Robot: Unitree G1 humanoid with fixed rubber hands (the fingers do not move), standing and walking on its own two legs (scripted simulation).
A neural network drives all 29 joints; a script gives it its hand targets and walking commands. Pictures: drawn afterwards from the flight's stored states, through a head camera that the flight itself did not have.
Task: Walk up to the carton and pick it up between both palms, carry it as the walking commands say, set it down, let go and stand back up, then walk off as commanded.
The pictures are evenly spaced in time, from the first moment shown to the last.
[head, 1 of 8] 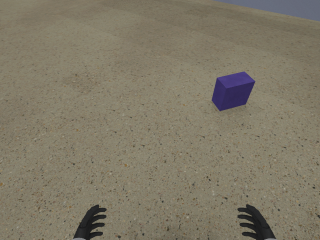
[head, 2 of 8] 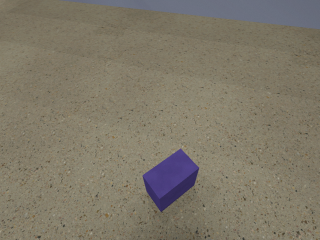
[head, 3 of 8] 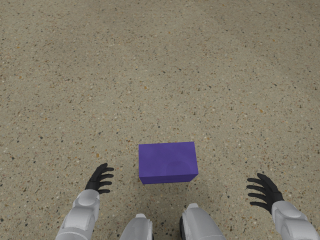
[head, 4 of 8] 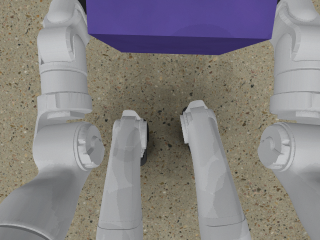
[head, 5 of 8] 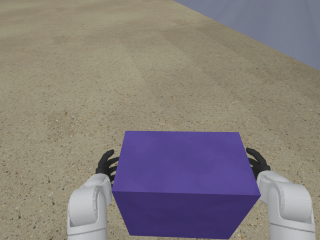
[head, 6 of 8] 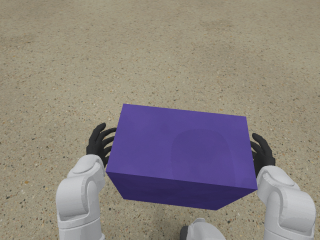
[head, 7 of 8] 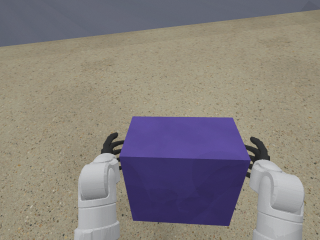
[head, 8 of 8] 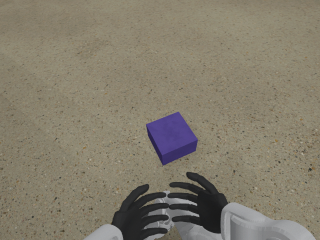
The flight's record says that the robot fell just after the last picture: yes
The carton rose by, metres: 0.68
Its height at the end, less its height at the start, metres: -0.05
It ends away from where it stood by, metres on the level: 9.66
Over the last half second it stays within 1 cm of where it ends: no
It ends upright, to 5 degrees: no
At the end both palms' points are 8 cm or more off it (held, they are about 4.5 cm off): yes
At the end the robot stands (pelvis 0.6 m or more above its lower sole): yes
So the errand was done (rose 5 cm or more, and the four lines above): no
